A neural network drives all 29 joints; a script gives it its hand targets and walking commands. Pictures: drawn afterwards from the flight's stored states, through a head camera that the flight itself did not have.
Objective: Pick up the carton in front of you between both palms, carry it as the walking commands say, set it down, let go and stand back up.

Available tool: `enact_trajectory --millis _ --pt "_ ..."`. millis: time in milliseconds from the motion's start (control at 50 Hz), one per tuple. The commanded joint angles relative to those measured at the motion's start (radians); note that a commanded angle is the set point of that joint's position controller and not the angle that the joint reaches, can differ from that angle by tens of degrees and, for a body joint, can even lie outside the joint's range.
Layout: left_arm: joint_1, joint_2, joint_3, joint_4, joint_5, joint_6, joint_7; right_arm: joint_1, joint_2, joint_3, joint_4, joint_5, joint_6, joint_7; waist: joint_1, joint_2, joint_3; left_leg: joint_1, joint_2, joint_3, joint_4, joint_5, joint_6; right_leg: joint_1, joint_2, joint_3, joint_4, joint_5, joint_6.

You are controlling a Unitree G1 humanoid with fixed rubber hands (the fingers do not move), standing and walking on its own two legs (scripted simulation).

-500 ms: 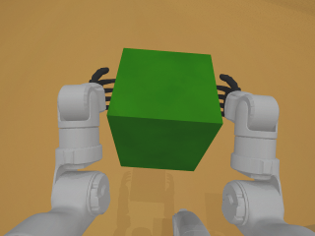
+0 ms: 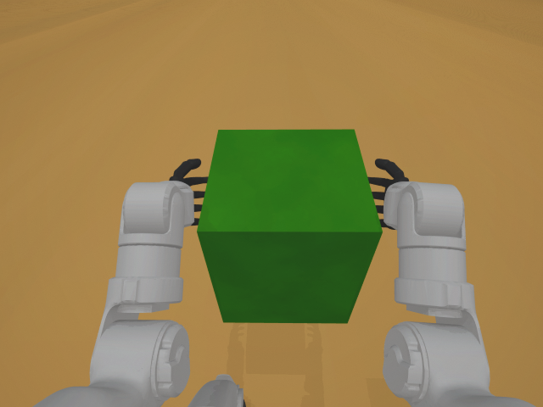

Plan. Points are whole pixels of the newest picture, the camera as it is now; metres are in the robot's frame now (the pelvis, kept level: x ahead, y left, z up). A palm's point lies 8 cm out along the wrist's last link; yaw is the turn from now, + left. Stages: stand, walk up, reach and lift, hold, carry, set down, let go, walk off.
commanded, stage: carry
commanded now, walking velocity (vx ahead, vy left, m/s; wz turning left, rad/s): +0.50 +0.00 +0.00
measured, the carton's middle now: (285, 230) +0.38 +0.01 +0.04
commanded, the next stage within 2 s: none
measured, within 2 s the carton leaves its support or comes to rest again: neither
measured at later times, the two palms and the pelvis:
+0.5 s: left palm (212, 114) +0.61 +0.17 +0.09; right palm (368, 121) +0.59 -0.13 +0.10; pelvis +0.33 +0.03 +0.00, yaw -3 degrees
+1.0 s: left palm (245, 42) +0.89 +0.13 +0.10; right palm (367, 45) +0.90 -0.16 +0.10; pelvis +0.63 -0.02 +0.01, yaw +0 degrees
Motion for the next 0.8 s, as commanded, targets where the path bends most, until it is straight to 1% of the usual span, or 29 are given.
enact_trajectory --millis 0,40,60,80,100,120,140,160,180,200,220,240,260,320,380,400,480,540,580,600,620,640,660,680,700,720,740,760,780 --pt "-0.75 -1.169 -0.583 -0.163 -0.467 -0.031 -0.258 -0.63 1.182 0.576 -0.09 0.402 -0.056 0.193 0.008 -0.146 -0.384 0.0 -0.028 0.063 -0.158 0.129 0.008 0.372 -0.212 0.133 -0.038 0.632 -0.082" --pt "-0.685 -1.164 -0.601 -0.185 -0.448 -0.034 -0.256 -0.583 1.19 0.598 -0.116 0.403 -0.057 0.203 0.006 -0.155 -0.36 0.064 -0.043 0.088 -0.273 0.201 0.021 0.383 -0.199 0.088 -0.022 0.714 -0.052" --pt "-0.645 -1.163 -0.611 -0.196 -0.438 -0.034 -0.256 -0.556 1.193 0.609 -0.132 0.404 -0.056 0.209 -0.003 -0.163 -0.362 0.13 -0.057 0.107 -0.329 0.229 0.029 0.383 -0.192 0.063 0.003 0.793 -0.033" --pt "-0.601 -1.161 -0.621 -0.209 -0.428 -0.033 -0.256 -0.528 1.194 0.619 -0.146 0.404 -0.055 0.216 -0.016 -0.178 -0.378 0.223 -0.078 0.134 -0.374 0.232 0.037 0.377 -0.189 0.042 0.053 0.886 -0.016" --pt "-0.557 -1.157 -0.63 -0.224 -0.419 -0.031 -0.258 -0.486 1.199 0.627 -0.153 0.402 -0.055 0.224 -0.03 -0.169 -0.416 0.386 -0.106 0.168 -0.442 0.243 0.043 0.336 -0.173 -0.004 0.163 0.918 0.012" --pt "-0.515 -1.151 -0.642 -0.239 -0.41 -0.028 -0.262 -0.438 1.204 0.636 -0.162 0.398 -0.057 0.233 -0.046 -0.129 -0.466 0.599 -0.075 0.151 -0.444 0.243 0.048 0.222 -0.152 -0.035 0.3 0.803 0.04" --pt "-0.48 -1.145 -0.657 -0.256 -0.405 -0.026 -0.267 -0.382 1.201 0.633 -0.174 0.39 -0.059 0.242 -0.063 -0.021 -0.537 0.811 0.104 -0.067 -0.387 0.26 0.066 0.037 -0.134 -0.025 0.494 0.469 0.062" --pt "-0.46 -1.186 -0.672 -0.264 -0.404 -0.019 -0.275 -0.356 1.165 0.635 -0.182 0.354 -0.068 0.244 -0.057 0.23 -0.636 1.105 0.354 -0.483 -0.38 0.308 0.248 -0.322 -0.017 0.028 0.735 0.03 0.095" --pt "-0.425 -1.177 -0.689 -0.286 -0.398 -0.023 -0.28 -0.288 1.191 0.652 -0.187 0.355 -0.072 0.249 -0.064 0.257 -0.59 1.118 0.354 -0.559 -0.446 0.324 0.283 -0.489 0.037 0.088 0.879 -0.218 0.086" --pt "-0.403 -1.204 -0.713 -0.307 -0.405 -0.031 -0.284 -0.268 1.201 0.668 -0.255 0.36 -0.08 0.254 -0.063 0.19 -0.548 1.087 0.329 -0.462 -0.441 0.384 0.254 -0.552 -0.007 0.115 0.919 -0.207 0.065" --pt "-0.375 -1.215 -0.732 -0.341 -0.409 -0.042 -0.284 -0.262 1.215 0.695 -0.32 0.369 -0.088 0.257 -0.063 0.081 -0.526 1.03 0.308 -0.385 -0.446 0.423 0.211 -0.548 -0.052 0.134 0.863 -0.141 0.058" --pt "-0.343 -1.23 -0.754 -0.377 -0.41 -0.053 -0.282 -0.262 1.226 0.725 -0.39 0.377 -0.096 0.259 -0.06 0.047 -0.488 0.95 0.288 -0.314 -0.467 0.431 0.178 -0.527 -0.085 0.133 0.783 -0.092 0.06" --pt "-0.302 -1.232 -0.774 -0.41 -0.407 -0.063 -0.279 -0.247 1.223 0.75 -0.447 0.382 -0.103 0.261 -0.056 0.063 -0.477 0.902 0.269 -0.26 -0.495 0.394 0.155 -0.491 -0.097 0.127 0.699 -0.067 0.067" --pt "-0.135 -1.206 -0.826 -0.494 -0.375 -0.089 -0.265 -0.112 1.184 0.812 -0.56 0.389 -0.114 0.276 -0.058 0.109 -0.466 0.862 0.235 -0.159 -0.539 0.371 0.16 -0.448 -0.076 0.071 0.557 -0.045 0.089" --pt "0.006 -1.13 -0.856 -0.585 -0.333 -0.095 -0.25 0.052 1.162 0.835 -0.584 0.403 -0.112 0.305 -0.058 0.122 -0.416 0.853 0.206 -0.089 -0.555 0.4 0.156 -0.475 -0.078 0.025 0.433 0.04 0.103" --pt "0.032 -1.142 -0.859 -0.596 -0.338 -0.089 -0.251 0.078 1.131 0.828 -0.596 0.404 -0.109 0.309 -0.059 0.128 -0.39 0.832 0.199 -0.072 -0.568 0.39 0.154 -0.472 -0.081 0.014 0.386 0.077 0.104" --pt "0.093 -1.057 -0.855 -0.623 -0.35 -0.049 -0.262 0.141 1.041 0.83 -0.614 0.402 -0.074 0.311 -0.063 0.125 -0.284 0.802 0.177 -0.016 -0.587 0.425 0.133 -0.448 -0.069 -0.029 0.241 0.214 0.088" --pt "0.092 -0.994 -0.84 -0.596 -0.357 -0.012 -0.274 0.148 0.981 0.817 -0.584 0.383 -0.046 0.303 -0.067 0.129 -0.203 0.781 0.174 0.015 -0.576 0.445 0.113 -0.406 -0.059 -0.06 0.159 0.247 0.06" --pt "0.084 -0.962 -0.824 -0.566 -0.359 0.008 -0.28 0.137 0.955 0.808 -0.559 0.373 -0.029 0.298 -0.063 0.141 -0.177 0.746 0.177 0.042 -0.514 0.523 0.093 -0.3 -0.041 -0.091 0.112 0.224 0.038" --pt "0.088 -0.954 -0.815 -0.545 -0.356 0.015 -0.282 0.125 0.945 0.805 -0.547 0.371 -0.021 0.296 -0.05 0.129 -0.195 0.705 0.158 0.086 -0.411 0.565 0.074 -0.179 -0.008 -0.131 0.07 0.204 0.03" --pt "0.096 -0.946 -0.802 -0.519 -0.352 0.021 -0.284 0.119 0.935 0.803 -0.537 0.368 -0.014 0.294 -0.04 0.094 -0.244 0.615 0.124 0.126 -0.268 0.55 0.048 0.005 0.017 -0.152 0.078 0.129 0.024" --pt "0.111 -0.936 -0.79 -0.499 -0.347 0.025 -0.285 0.1 0.92 0.801 -0.527 0.367 -0.007 0.294 -0.014 0.004 -0.302 0.46 0.1 0.141 -0.049 0.325 0.018 0.184 -0.127 0.052 0.044 0.007 0.007" --pt "0.082 -0.929 -0.773 -0.463 -0.334 0.02 -0.288 0.055 0.946 0.811 -0.54 0.379 0.004 0.293 -0.012 -0.263 -0.358 0.158 -0.031 0.12 0.251 0.063 -0.027 0.374 -0.38 0.531 -0.067 -0.134 -0.134" --pt "0.087 -0.962 -0.775 -0.45 -0.345 0.017 -0.289 0.032 0.962 0.817 -0.533 0.386 0.003 0.296 -0.015 -0.307 -0.322 -0.008 -0.076 0.011 0.403 -0.267 -0.013 0.383 -0.422 0.679 -0.145 0.009 -0.179" --pt "0.063 -0.995 -0.782 -0.475 -0.361 0.013 -0.292 0.03 1.002 0.819 -0.509 0.392 -0.005 0.299 -0.027 -0.221 -0.315 -0.031 -0.016 -0.052 0.485 -0.27 0.018 0.341 -0.406 0.574 -0.123 0.109 -0.165" --pt "0.041 -1.038 -0.794 -0.488 -0.373 0.006 -0.296 0.035 1.038 0.815 -0.5 0.395 -0.017 0.302 -0.031 -0.122 -0.325 -0.02 0.028 -0.068 0.488 -0.222 0.03 0.279 -0.38 0.479 -0.112 0.131 -0.136" --pt "0.012 -1.07 -0.81 -0.51 -0.383 -0.005 -0.3 0.035 1.067 0.818 -0.499 0.396 -0.03 0.303 -0.038 -0.05 -0.311 -0.001 0.066 -0.08 0.422 -0.154 0.03 0.197 -0.357 0.392 -0.137 0.094 -0.1" --pt "-0.019 -1.09 -0.823 -0.525 -0.393 -0.014 -0.304 0.024 1.088 0.825 -0.506 0.397 -0.042 0.301 -0.043 -0.051 -0.307 0.04 0.085 -0.078 0.351 -0.102 0.025 0.131 -0.333 0.316 -0.167 0.027 -0.069" --pt "-0.031 -1.103 -0.832 -0.532 -0.401 -0.023 -0.308 0.018 1.099 0.835 -0.515 0.393 -0.052 0.297 -0.044 -0.083 -0.309 0.066 0.08 -0.052 0.302 -0.063 0.019 0.094 -0.315 0.257 -0.188 -0.01 -0.058"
